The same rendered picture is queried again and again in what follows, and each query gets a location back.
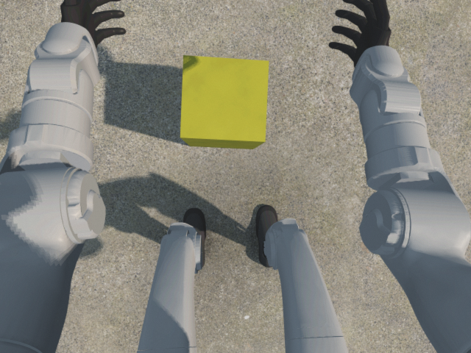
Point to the robot right thigh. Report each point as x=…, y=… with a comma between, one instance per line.
x=310, y=321

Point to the robot left hand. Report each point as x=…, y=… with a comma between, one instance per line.
x=80, y=12

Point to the right robot shin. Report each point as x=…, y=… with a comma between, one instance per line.
x=282, y=223

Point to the robot right hand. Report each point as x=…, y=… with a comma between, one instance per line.
x=374, y=27

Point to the carton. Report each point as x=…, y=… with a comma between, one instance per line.
x=224, y=102

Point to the robot right upper arm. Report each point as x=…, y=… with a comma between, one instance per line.
x=422, y=236

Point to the robot left forearm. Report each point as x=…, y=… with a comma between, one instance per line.
x=57, y=108

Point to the robot left upper arm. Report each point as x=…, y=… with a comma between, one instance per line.
x=46, y=217

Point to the robot right forearm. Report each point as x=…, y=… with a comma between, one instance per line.
x=393, y=125

